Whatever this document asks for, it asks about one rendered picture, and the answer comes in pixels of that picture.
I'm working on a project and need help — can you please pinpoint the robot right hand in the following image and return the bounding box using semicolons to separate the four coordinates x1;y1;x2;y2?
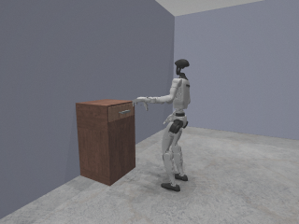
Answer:
163;114;174;125

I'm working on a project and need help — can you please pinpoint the handle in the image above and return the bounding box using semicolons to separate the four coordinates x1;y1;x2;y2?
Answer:
119;110;131;114

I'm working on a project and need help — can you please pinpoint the left robot upper arm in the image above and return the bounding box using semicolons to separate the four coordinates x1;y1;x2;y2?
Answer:
166;78;182;105

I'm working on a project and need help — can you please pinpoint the cabinet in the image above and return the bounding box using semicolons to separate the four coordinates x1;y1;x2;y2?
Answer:
76;99;135;186

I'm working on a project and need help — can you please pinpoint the right robot shin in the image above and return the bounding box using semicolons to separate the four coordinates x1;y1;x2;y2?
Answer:
171;148;184;176

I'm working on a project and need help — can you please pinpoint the left robot forearm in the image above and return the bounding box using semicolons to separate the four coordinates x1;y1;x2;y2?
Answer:
145;95;171;105

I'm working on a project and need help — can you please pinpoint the drawer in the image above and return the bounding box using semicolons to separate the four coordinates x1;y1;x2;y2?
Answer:
108;103;134;121

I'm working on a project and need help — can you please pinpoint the left robot shin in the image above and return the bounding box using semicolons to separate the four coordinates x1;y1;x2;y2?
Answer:
162;153;176;187

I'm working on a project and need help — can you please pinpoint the robot shin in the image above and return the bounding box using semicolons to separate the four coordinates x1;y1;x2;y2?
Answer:
171;148;184;176
162;153;176;187

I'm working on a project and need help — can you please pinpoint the robot left hand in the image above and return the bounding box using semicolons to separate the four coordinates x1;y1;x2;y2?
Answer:
132;97;149;111

